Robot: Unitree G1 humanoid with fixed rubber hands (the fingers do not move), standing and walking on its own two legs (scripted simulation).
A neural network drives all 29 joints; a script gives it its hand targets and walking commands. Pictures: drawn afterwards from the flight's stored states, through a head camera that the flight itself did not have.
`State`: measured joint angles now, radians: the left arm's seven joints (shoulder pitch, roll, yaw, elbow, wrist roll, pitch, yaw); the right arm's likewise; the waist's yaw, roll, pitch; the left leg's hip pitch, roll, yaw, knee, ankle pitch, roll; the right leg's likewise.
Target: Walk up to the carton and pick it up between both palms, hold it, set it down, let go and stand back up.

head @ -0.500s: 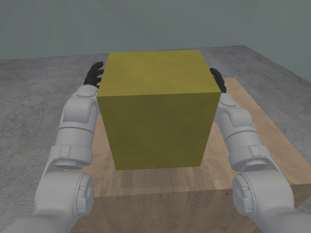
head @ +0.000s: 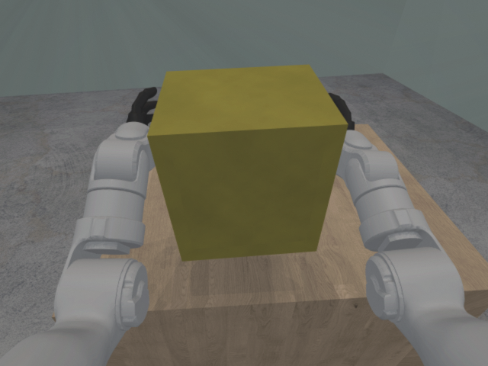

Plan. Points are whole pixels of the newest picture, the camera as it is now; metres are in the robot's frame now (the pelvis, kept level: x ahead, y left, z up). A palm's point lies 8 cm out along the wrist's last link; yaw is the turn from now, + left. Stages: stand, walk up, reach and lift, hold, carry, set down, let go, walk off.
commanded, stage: reach and lift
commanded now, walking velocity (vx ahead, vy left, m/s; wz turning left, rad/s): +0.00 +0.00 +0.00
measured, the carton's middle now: (244, 164) +0.38 +0.00 +0.19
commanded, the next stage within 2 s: hold in 0.14 s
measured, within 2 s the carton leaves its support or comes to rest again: neither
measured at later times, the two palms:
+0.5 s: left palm (137, 119) +0.38 +0.16 +0.27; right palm (348, 123) +0.39 -0.16 +0.27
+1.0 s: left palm (130, 114) +0.38 +0.16 +0.28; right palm (348, 111) +0.38 -0.16 +0.29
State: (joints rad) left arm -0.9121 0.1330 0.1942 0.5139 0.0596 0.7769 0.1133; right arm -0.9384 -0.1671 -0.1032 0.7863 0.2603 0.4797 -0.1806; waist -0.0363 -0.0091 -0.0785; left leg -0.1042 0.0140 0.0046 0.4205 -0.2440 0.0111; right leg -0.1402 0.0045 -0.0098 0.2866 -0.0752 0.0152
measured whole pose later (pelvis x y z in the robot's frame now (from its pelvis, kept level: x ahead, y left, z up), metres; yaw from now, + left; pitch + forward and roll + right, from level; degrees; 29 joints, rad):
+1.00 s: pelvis +0.00 +0.00 +0.00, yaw +0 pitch -4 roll -1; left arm -0.99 0.13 0.25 0.51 0.09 0.88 0.09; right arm -1.08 -0.22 -0.07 0.83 0.29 0.63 -0.19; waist -0.04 -0.01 -0.13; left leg -0.10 0.01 0.00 0.42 -0.25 0.01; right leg -0.14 0.00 -0.01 0.29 -0.08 0.01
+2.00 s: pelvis +0.00 +0.00 +0.00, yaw +0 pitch -4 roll -1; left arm -1.02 0.13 0.26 0.55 0.10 0.88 0.08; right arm -1.11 -0.24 -0.02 0.86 0.29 0.68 -0.19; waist -0.04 0.01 -0.14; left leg -0.11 0.01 0.00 0.42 -0.25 0.01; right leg -0.15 0.01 -0.01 0.30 -0.08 0.01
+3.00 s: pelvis +0.00 +0.00 +0.00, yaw +0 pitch -4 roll -1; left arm -1.03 0.13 0.26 0.57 0.11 0.87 0.07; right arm -1.12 -0.25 -0.02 0.86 0.29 0.70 -0.19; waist -0.04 0.01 -0.14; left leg -0.11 0.01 0.00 0.42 -0.25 0.01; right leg -0.15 0.01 -0.01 0.29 -0.08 0.01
